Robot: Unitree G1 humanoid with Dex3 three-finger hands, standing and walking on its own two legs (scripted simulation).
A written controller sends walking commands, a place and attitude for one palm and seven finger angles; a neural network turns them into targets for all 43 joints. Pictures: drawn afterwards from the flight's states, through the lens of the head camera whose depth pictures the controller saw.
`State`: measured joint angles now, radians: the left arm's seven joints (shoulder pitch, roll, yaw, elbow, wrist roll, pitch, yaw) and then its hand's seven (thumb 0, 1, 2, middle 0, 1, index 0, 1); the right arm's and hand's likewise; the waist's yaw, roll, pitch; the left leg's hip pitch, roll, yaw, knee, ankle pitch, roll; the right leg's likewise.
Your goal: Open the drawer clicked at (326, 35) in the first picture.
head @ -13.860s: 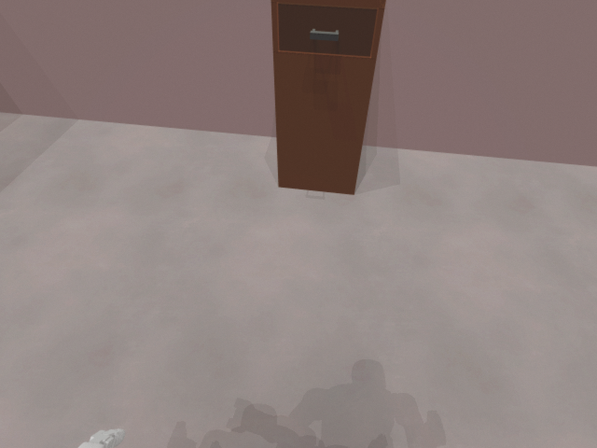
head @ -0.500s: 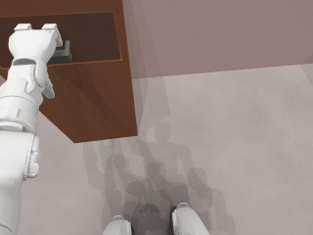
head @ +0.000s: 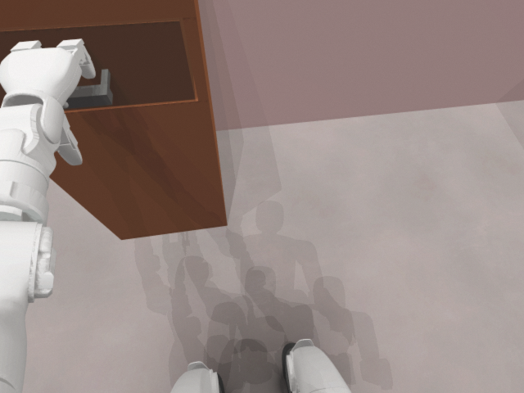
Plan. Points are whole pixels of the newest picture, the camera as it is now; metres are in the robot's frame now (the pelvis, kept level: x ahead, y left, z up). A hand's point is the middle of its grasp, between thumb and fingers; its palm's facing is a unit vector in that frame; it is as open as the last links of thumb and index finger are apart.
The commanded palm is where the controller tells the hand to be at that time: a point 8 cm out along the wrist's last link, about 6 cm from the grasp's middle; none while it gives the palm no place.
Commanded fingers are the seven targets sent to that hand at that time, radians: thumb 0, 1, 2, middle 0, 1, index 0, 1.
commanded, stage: lift the fingers back up to retry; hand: left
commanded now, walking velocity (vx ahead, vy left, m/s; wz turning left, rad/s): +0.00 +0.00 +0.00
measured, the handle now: (76, 87) +0.59 +0.23 +0.05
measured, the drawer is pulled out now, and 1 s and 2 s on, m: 0.00 0.00 0.00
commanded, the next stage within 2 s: re-aim the fingers above the handle in 0.48 s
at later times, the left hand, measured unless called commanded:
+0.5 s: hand (53, 87) +0.55 +0.23 +0.10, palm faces -0.07 -0.02 -1.00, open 13.4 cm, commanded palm +0.54 +0.23 +0.16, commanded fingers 0.00 -0.50 0.30 -0.30 -1.20 -0.30 -1.20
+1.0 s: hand (54, 83) +0.55 +0.23 +0.11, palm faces -0.05 +0.00 -1.00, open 13.6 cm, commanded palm +0.54 +0.23 +0.17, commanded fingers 0.00 -0.50 0.30 -0.30 -1.20 -0.30 -1.20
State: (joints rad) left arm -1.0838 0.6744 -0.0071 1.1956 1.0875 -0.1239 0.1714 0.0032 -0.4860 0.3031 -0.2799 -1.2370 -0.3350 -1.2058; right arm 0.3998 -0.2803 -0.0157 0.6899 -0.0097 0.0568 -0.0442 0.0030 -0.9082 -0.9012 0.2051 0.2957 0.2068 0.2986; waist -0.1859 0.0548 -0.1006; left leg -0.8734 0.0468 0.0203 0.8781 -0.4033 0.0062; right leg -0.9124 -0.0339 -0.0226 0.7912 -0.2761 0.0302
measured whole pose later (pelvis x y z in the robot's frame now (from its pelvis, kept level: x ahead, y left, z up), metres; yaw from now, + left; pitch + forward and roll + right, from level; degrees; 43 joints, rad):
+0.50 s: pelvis +0.04 +0.00 +0.03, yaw +1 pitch +18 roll -1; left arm -0.97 0.56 -0.04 1.10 1.07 -0.09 0.18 0.00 -0.49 0.30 -0.35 -1.21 -0.40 -1.22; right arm 0.35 -0.26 -0.04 0.71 -0.01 0.08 -0.03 0.00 -0.91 -0.90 0.21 0.30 0.21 0.30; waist -0.12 0.06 -0.10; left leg -0.63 0.03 0.02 0.70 -0.39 0.01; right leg -0.67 -0.04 -0.03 0.63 -0.28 0.04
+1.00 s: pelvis +0.04 -0.01 +0.03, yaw +0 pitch +17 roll -1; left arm -0.97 0.57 -0.02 1.10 1.08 -0.09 0.19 0.00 -0.49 0.30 -0.32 -1.20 -0.35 -1.21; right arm 0.36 -0.28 -0.06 0.73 -0.01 0.08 -0.04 0.00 -0.91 -0.90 0.20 0.30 0.21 0.30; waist -0.12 0.05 -0.09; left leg -0.61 0.04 0.02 0.68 -0.38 -0.01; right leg -0.66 -0.03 -0.03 0.63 -0.27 0.02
